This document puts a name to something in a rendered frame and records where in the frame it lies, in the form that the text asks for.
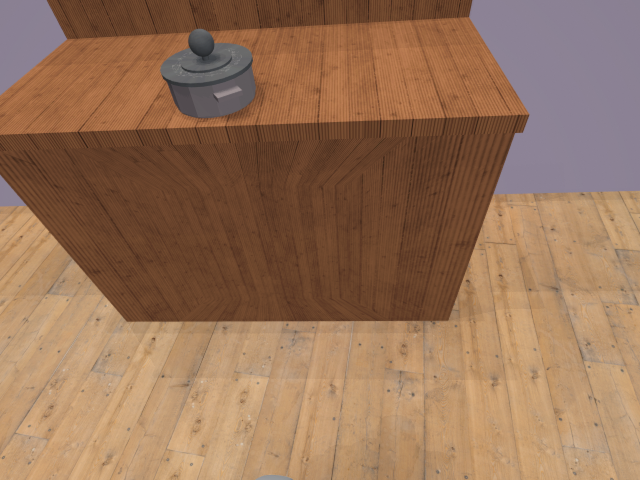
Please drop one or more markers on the pot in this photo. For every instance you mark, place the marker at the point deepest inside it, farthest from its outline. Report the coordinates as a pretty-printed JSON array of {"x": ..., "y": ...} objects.
[{"x": 215, "y": 100}]

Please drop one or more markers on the lid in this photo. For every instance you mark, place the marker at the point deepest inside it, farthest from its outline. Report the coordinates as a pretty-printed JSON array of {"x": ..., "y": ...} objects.
[{"x": 226, "y": 62}]

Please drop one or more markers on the knob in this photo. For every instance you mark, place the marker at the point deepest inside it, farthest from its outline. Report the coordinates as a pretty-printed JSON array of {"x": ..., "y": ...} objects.
[{"x": 201, "y": 42}]

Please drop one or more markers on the table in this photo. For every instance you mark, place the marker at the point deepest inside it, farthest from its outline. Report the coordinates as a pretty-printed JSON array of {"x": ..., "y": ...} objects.
[{"x": 352, "y": 188}]

